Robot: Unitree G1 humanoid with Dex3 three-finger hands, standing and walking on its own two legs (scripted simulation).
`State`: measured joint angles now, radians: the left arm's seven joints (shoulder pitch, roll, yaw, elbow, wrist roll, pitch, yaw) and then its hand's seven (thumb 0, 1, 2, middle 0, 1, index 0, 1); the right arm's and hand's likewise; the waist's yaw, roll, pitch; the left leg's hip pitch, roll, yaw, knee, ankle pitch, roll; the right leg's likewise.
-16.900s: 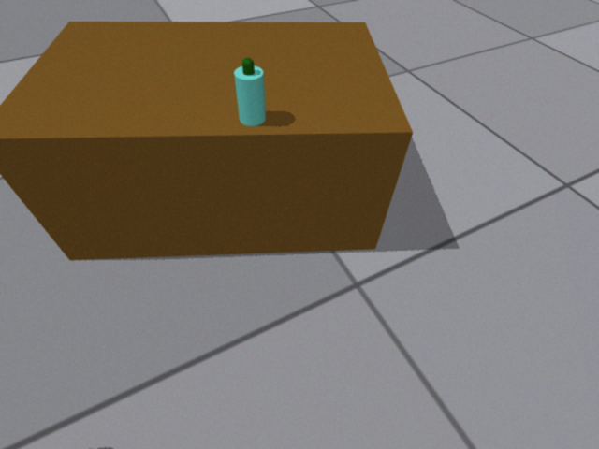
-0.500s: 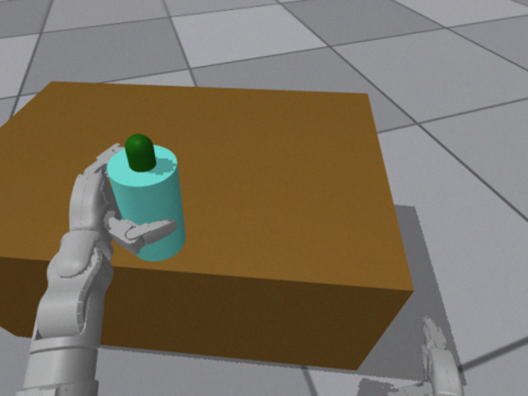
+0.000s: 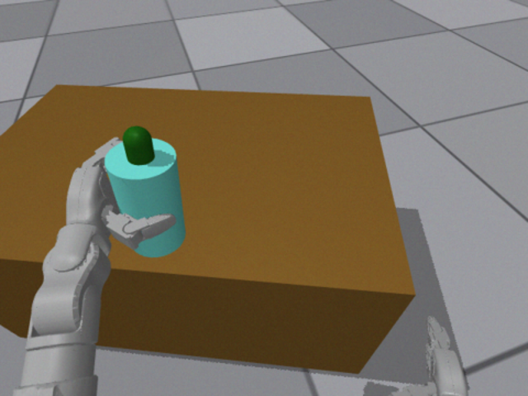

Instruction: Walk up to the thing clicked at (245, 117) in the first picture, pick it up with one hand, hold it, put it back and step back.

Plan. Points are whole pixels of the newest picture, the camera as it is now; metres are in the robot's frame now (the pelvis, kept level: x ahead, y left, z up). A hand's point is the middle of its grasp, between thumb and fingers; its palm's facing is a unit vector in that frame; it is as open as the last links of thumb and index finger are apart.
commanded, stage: hold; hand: left
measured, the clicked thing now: (148, 190) +0.32 +0.15 +0.18
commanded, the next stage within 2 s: crouch in 1.90 s
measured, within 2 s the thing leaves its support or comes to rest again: neither
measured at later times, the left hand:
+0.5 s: hand (140, 189) +0.33 +0.17 +0.17, palm faces +0.08 -1.00 -0.03, open 11.6 cm
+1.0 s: hand (142, 192) +0.33 +0.17 +0.17, palm faces +0.08 -1.00 -0.02, open 11.6 cm
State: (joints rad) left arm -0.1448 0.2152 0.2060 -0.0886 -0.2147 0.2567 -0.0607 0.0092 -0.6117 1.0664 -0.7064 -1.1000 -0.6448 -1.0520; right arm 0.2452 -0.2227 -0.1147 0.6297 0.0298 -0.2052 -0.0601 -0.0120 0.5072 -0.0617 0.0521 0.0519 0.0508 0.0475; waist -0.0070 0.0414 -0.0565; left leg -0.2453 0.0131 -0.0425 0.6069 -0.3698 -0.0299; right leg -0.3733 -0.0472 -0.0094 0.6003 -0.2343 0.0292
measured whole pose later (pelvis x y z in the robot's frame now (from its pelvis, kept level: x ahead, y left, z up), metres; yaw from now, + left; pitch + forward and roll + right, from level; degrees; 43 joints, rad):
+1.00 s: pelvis +0.01 +0.00 +0.00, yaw +0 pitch +0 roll +0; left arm -0.12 0.21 0.20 -0.07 -0.21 0.23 -0.06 0.01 -0.61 1.06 -0.71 -1.09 -0.65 -1.05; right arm 0.21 -0.22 -0.11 0.69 0.02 -0.21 -0.06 -0.01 0.51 -0.06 0.05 0.05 0.05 0.05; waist -0.01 0.05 -0.05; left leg -0.21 0.02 -0.05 0.56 -0.36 -0.03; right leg -0.33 -0.04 -0.02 0.56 -0.23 0.03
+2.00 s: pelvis +0.01 +0.00 +0.00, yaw +0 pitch +0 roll +0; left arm -0.13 0.20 0.20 -0.06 -0.22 0.22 -0.07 0.01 -0.61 1.06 -0.71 -1.10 -0.65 -1.05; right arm 0.22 -0.22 -0.11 0.68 0.02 -0.20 -0.05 -0.01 0.51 -0.06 0.05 0.05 0.05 0.05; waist -0.01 0.05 -0.05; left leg -0.20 0.02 -0.04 0.55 -0.35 -0.03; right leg -0.33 -0.05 -0.01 0.55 -0.22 0.03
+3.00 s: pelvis -0.01 +0.00 -0.03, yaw -1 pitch +14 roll +0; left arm -0.64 0.30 0.26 0.89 -0.14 -0.34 -0.07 0.00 -0.61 1.05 -0.73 -1.07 -0.66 -1.03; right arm 0.29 -0.22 -0.06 0.34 -0.02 -0.11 -0.02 -0.01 0.50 -0.06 0.05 0.05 0.05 0.05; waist -0.12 -0.01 -0.10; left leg -0.66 0.02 -0.04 0.88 -0.46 -0.03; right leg -0.78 -0.04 0.00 0.83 -0.30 0.03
